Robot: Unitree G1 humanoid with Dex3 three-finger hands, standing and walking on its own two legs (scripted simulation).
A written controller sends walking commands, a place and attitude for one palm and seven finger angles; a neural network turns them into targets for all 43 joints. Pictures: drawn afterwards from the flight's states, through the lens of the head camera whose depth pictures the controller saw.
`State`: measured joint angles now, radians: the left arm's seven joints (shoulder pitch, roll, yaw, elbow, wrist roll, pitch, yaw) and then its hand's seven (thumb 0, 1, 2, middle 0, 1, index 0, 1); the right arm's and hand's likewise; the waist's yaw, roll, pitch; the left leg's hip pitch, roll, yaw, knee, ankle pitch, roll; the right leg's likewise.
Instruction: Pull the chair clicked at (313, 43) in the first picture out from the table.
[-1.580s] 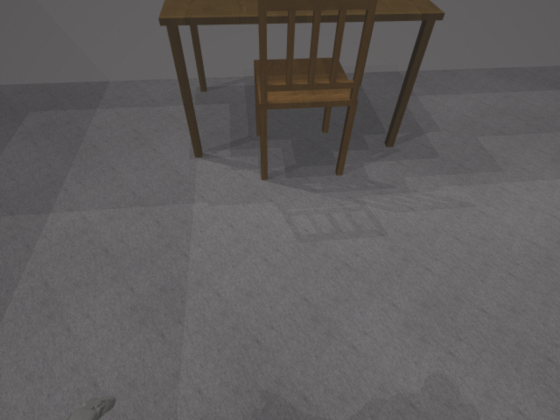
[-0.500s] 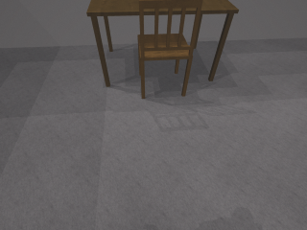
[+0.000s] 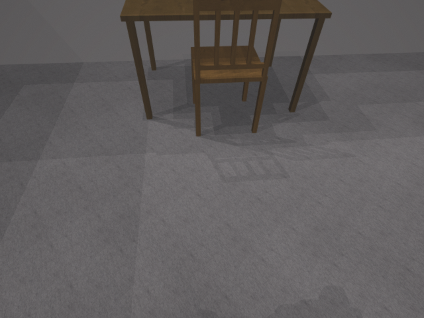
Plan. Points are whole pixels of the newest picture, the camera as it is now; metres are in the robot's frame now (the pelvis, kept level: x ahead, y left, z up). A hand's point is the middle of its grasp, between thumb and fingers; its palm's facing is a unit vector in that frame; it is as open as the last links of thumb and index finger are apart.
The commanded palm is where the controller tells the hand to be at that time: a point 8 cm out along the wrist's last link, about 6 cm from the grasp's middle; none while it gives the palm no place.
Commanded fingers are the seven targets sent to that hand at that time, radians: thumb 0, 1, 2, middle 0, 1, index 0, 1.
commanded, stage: walk to a spot facing it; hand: left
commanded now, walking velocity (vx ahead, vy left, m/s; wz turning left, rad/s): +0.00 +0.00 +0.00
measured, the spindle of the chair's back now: (234, 39) +1.42 -0.03 -0.10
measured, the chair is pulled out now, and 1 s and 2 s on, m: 0.00 0.00 0.00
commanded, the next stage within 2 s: none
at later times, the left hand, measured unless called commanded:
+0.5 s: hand out of the picture +0.09 +0.16 -0.18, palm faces -0.09 -0.97 -0.22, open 7.4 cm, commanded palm none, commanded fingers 0.00 0.90 0.90 -0.20 -0.30 -0.20 -0.30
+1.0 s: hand (151, 236) +0.36 +0.19 -0.20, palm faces -0.35 -0.92 -0.18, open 7.4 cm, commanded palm none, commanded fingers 0.00 0.90 0.90 -0.20 -0.30 -0.20 -0.30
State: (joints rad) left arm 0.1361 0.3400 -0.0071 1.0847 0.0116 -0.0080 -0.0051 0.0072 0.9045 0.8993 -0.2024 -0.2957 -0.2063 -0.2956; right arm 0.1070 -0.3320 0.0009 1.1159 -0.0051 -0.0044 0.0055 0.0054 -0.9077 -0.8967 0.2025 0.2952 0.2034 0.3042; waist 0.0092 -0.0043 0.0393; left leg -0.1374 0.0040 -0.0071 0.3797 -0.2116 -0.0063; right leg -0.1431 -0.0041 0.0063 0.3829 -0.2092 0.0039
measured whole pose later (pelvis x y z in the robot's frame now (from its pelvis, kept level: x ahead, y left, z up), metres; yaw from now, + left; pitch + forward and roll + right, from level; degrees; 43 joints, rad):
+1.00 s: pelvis +0.28 +0.00 -0.02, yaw -27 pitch -1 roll -2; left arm 0.35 0.24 0.09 1.03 0.02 -0.01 -0.01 0.01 0.91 0.90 -0.20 -0.30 -0.20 -0.29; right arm 0.11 -0.14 -0.02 0.91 -0.02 -0.07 0.01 0.00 -0.91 -0.90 0.20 0.30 0.20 0.30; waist 0.06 -0.05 0.07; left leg -0.36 0.08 0.19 0.66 -0.28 0.06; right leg -0.37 0.01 0.03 1.26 -0.42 -0.02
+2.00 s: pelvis +0.66 -0.22 -0.02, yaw -53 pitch +1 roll -1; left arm 0.38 0.20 0.06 1.06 0.02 -0.06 0.00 0.00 0.91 0.90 -0.20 -0.30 -0.20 -0.30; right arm 0.10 -0.21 -0.05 0.93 -0.03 -0.05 0.02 0.01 -0.93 -0.90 0.20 0.29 0.20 0.30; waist 0.06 0.01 0.05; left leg -0.45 0.11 0.12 0.60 -0.17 -0.03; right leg -0.05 0.02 -0.02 0.51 -0.46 -0.02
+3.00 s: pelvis +0.79 -0.49 -0.03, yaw -59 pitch -1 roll -2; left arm 0.17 0.18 0.06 0.96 0.01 0.02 0.02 0.00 0.91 0.90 -0.20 -0.30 -0.21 -0.30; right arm 0.23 -0.17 -0.05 0.97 -0.02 0.03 0.01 0.01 -0.92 -0.90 0.20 0.29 0.20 0.30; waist -0.01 -0.03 0.06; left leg -0.37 0.06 0.13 0.69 -0.31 0.04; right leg -0.31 -0.10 -0.25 0.79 -0.49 0.02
